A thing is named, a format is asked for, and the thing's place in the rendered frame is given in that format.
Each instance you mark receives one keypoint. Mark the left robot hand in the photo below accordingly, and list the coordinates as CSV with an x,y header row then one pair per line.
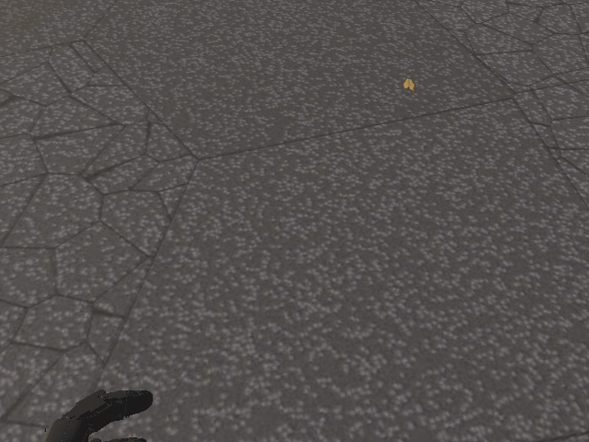
x,y
96,411

